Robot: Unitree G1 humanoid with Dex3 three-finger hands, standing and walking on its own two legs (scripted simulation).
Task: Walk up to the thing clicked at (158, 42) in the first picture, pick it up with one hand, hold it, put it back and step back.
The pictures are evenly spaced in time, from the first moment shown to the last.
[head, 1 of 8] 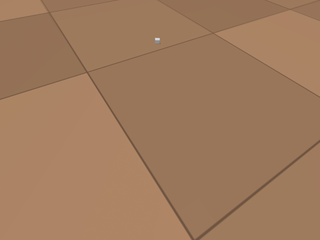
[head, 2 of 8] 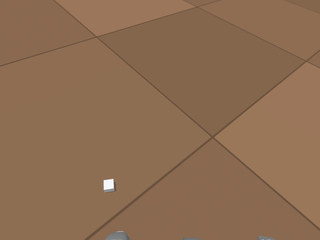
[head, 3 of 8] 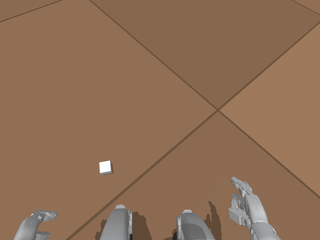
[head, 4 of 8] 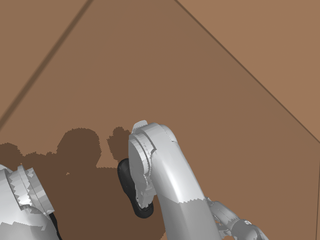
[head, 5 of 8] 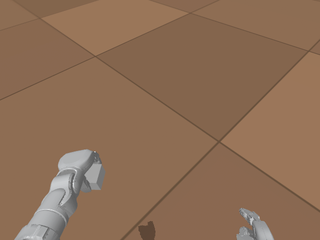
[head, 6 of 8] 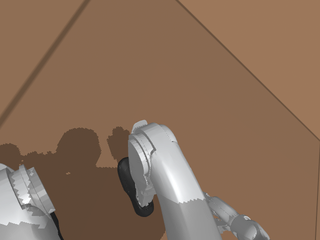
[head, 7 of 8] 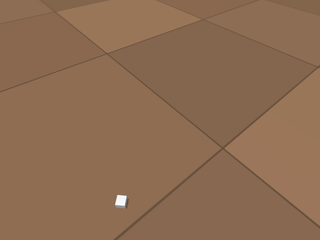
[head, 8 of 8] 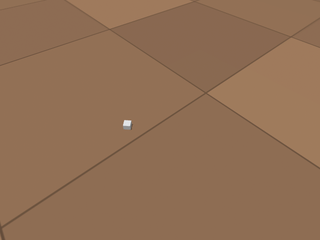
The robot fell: no
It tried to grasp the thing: yes
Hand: left
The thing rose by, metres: 0.69
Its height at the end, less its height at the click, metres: +0.00
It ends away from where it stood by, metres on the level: 0.02
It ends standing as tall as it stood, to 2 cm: yes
